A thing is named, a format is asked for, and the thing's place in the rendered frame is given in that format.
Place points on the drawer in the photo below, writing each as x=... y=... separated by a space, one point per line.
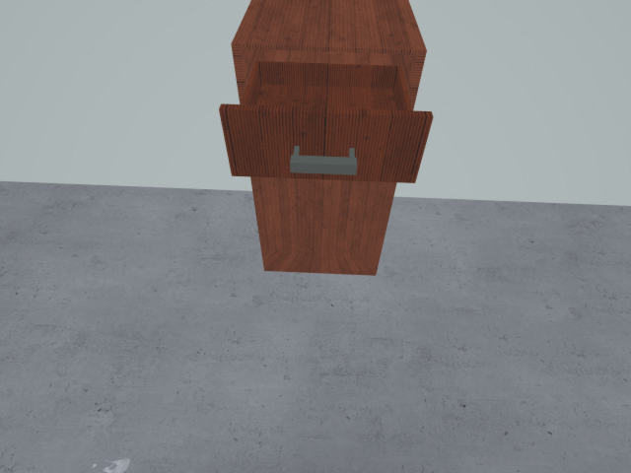
x=326 y=109

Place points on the handle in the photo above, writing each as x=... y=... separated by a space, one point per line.
x=325 y=165

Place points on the cabinet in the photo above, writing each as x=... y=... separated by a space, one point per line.
x=320 y=225

